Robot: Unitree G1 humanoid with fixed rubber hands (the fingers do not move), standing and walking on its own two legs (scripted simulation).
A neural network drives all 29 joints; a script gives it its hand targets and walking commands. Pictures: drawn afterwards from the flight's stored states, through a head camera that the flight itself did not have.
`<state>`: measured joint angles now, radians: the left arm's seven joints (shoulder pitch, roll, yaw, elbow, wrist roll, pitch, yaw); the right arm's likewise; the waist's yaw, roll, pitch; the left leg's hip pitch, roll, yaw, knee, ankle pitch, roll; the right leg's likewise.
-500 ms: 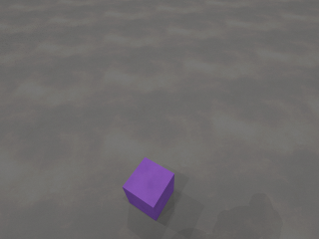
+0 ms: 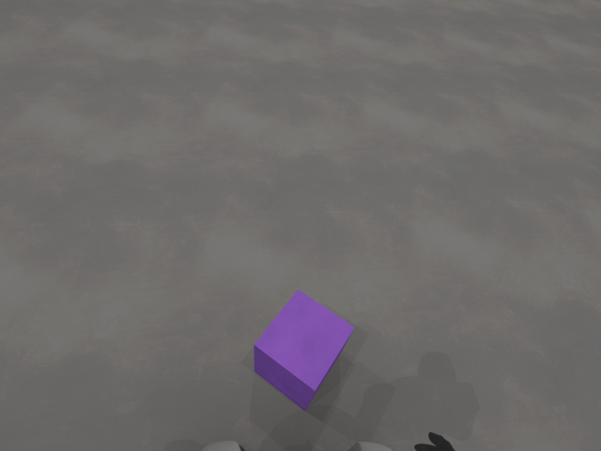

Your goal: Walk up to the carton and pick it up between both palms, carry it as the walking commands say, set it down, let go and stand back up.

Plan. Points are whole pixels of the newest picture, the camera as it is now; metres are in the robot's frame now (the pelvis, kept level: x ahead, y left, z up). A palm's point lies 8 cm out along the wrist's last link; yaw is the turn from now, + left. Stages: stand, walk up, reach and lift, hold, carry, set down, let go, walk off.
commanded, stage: walk up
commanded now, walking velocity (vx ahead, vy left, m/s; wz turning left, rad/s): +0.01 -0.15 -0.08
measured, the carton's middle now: (301, 350) +0.46 -0.04 -0.65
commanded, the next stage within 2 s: none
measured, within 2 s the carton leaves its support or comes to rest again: neither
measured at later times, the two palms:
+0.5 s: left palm out of the picture +0.01 +0.18 -0.11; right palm out of the picture -0.06 -0.31 -0.14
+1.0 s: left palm out of the picture -0.10 +0.18 -0.13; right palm out of the picture +0.11 -0.26 -0.13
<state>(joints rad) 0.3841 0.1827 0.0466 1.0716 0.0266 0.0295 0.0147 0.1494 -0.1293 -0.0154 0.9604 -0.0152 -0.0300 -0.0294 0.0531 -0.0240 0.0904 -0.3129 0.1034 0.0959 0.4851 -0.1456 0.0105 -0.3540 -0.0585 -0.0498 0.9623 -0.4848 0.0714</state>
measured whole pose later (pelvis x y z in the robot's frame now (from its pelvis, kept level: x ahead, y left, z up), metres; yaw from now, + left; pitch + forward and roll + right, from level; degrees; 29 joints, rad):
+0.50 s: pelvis -0.03 -0.07 +0.01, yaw -1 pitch +2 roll +2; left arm 0.29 0.19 0.04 0.97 0.02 0.02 0.01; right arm 0.35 -0.21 -0.08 1.02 -0.03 0.06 -0.02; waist -0.03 0.03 -0.02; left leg -0.50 0.06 0.02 0.78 -0.34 -0.01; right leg -0.18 -0.03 -0.09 0.39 -0.25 -0.03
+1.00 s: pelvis +0.02 -0.03 +0.00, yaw -1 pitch +0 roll +0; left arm 0.48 0.13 0.03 1.15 0.03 -0.05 0.04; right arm 0.13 -0.18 -0.05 1.01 -0.01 -0.03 -0.01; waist 0.07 0.00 0.07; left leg -0.33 0.05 0.08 0.51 -0.16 -0.02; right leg -0.04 -0.05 -0.09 0.37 -0.31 0.03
